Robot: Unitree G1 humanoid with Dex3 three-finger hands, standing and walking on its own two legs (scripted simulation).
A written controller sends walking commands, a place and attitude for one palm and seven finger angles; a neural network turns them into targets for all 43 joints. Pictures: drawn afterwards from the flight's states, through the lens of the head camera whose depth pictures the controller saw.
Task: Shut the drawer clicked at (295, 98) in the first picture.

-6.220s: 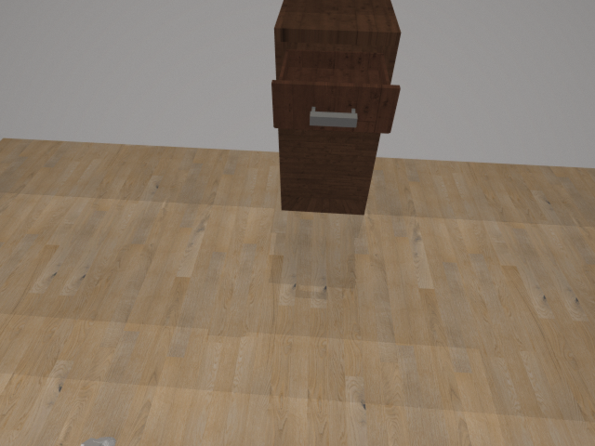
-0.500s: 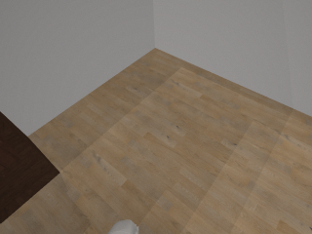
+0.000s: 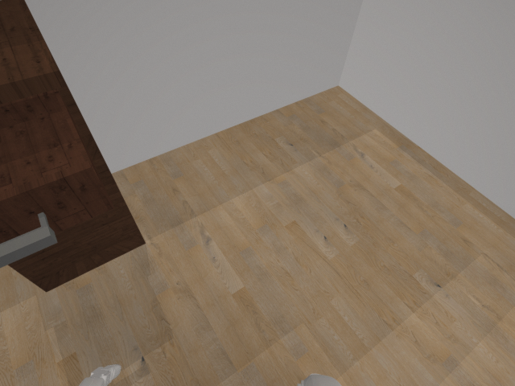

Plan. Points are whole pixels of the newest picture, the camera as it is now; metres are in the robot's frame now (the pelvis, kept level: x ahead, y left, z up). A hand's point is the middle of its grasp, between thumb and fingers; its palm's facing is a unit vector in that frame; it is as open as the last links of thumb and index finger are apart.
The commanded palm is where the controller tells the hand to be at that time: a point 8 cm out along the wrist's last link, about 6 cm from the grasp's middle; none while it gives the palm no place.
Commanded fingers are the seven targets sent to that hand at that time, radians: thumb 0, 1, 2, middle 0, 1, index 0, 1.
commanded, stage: turn to face it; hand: left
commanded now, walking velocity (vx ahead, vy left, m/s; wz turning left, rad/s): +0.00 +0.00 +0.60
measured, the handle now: (11, 240) +0.35 +0.47 -0.06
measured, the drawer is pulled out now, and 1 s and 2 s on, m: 0.28 0.28 0.28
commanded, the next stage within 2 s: take the last steps up to it in 0.90 s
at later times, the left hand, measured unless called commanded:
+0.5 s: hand out of the picture +0.00 +0.17 -0.16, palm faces +0.33 -0.91 -0.26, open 7.4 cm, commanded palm none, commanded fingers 0.00 0.90 0.90 -0.20 -0.30 -0.20 -0.30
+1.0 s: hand out of the picture -0.05 +0.22 -0.17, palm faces +0.53 -0.82 -0.23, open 7.4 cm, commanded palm none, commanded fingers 0.00 0.90 0.90 -0.20 -0.30 -0.20 -0.30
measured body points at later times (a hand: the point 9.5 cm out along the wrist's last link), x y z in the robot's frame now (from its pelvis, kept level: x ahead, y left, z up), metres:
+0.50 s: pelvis +0.00 -0.04 +0.00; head +0.04 -0.04 +0.44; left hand -0.02 +0.22 -0.14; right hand +0.15 -0.27 -0.15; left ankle -0.05 +0.10 -0.69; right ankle +0.01 -0.15 -0.74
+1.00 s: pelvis -0.01 +0.01 +0.00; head +0.01 +0.03 +0.45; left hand -0.07 +0.26 -0.15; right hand +0.17 -0.16 -0.14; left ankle -0.05 +0.08 -0.74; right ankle +0.06 -0.12 -0.69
